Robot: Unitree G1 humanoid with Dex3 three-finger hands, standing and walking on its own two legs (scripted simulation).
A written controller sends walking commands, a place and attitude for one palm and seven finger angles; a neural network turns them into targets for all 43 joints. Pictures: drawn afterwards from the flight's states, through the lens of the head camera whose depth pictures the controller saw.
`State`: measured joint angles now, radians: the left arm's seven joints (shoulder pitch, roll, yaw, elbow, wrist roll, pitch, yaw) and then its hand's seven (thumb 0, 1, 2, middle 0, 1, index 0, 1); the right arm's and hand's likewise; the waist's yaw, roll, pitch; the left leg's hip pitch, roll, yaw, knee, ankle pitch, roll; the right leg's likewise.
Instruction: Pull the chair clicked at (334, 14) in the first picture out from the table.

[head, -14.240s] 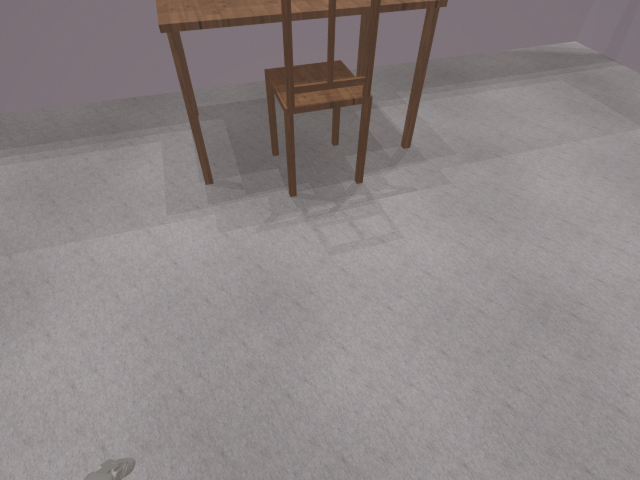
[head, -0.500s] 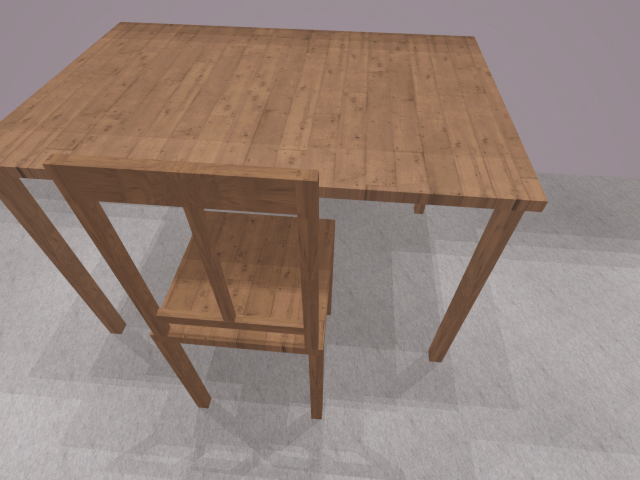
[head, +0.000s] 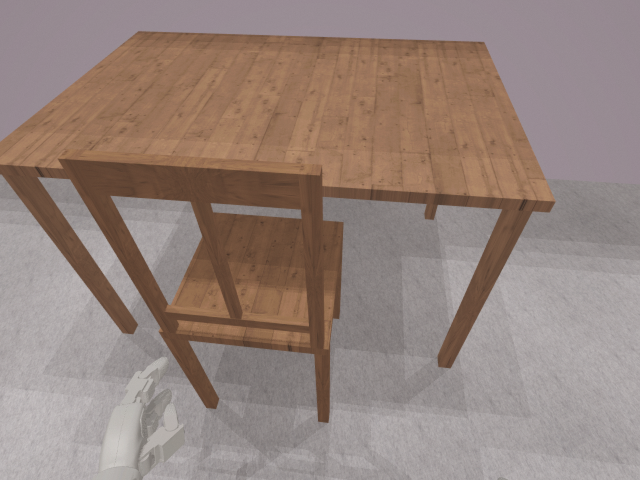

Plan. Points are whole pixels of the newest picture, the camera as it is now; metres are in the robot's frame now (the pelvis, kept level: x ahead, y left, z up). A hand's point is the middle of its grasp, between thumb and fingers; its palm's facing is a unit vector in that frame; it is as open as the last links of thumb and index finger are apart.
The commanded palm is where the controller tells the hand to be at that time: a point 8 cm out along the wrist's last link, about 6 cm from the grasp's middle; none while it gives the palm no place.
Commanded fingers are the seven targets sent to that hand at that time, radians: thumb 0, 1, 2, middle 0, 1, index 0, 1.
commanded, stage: raise the hand toward the chair's back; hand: left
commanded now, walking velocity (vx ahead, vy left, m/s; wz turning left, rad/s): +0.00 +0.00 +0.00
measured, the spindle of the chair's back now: (220, 266) +0.47 +0.20 -0.05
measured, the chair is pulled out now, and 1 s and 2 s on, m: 0.00 0.00 0.00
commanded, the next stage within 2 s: aim the fingers beside a spindle in 1.92 s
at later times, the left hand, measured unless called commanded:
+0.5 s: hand (210, 451) +0.18 +0.15 -0.04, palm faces -0.18 -0.98 -0.08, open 11.5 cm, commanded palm +0.15 +0.22 -0.05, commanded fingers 0.00 0.08 0.55 -0.12 -0.17 -0.12 -0.17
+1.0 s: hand (183, 431) +0.20 +0.18 -0.03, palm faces -0.09 -0.99 -0.04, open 15.6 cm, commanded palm +0.18 +0.24 -0.03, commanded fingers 0.00 -0.50 0.30 -0.06 -0.08 -0.06 -0.08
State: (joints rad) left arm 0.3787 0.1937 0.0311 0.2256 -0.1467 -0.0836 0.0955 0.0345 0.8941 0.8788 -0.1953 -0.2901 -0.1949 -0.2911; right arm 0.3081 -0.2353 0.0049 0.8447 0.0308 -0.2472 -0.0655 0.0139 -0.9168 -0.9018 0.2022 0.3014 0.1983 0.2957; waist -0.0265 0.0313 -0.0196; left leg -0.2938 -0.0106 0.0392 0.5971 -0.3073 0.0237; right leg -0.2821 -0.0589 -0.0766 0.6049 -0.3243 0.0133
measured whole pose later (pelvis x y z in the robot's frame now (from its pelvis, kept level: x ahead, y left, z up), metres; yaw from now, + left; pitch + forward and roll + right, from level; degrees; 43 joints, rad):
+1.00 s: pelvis -0.03 +0.00 -0.08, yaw -1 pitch +15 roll -3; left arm 0.40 0.26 0.17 -0.06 -0.27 -0.38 -0.30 0.00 -0.27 0.40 -0.09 -0.12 -0.09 -0.12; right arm 0.21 -0.23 -0.03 0.53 0.03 -0.23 -0.06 0.01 -0.91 -0.90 0.20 0.30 0.20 0.30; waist -0.02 0.02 -0.14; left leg -0.94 0.04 0.00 1.21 -0.53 0.03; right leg -0.90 -0.03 -0.09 1.14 -0.51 0.00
